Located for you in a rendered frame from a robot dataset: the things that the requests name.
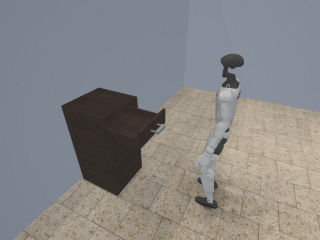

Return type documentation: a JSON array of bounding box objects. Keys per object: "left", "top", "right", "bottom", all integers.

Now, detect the cabinet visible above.
[{"left": 61, "top": 88, "right": 142, "bottom": 196}]

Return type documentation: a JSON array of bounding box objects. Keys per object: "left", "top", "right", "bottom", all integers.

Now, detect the robot right foot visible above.
[{"left": 197, "top": 177, "right": 218, "bottom": 189}]

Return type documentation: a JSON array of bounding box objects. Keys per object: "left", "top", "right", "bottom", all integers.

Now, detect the drawer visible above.
[{"left": 106, "top": 106, "right": 166, "bottom": 149}]

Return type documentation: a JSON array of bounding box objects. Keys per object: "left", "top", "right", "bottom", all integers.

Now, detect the right robot shin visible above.
[{"left": 210, "top": 161, "right": 217, "bottom": 172}]

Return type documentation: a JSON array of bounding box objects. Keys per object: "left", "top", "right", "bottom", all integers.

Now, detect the left robot hand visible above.
[{"left": 193, "top": 153, "right": 210, "bottom": 174}]

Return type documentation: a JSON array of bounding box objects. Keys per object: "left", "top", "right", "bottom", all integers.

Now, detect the left robot upper arm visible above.
[{"left": 216, "top": 89, "right": 233, "bottom": 131}]

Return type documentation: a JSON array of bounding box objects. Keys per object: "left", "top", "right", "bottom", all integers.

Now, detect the handle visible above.
[{"left": 150, "top": 123, "right": 166, "bottom": 135}]

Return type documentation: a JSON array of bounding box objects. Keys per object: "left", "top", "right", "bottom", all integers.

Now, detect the left robot forearm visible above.
[{"left": 203, "top": 123, "right": 226, "bottom": 157}]

